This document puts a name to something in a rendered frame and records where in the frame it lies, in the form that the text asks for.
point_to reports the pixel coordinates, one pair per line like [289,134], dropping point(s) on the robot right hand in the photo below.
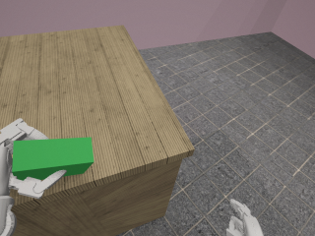
[249,226]

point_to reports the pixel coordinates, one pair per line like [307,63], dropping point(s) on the sponge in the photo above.
[41,158]

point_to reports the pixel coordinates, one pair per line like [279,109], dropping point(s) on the robot left hand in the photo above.
[30,187]

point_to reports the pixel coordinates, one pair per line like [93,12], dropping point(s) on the table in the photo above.
[92,83]

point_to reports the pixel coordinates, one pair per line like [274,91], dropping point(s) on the robot left forearm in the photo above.
[8,221]

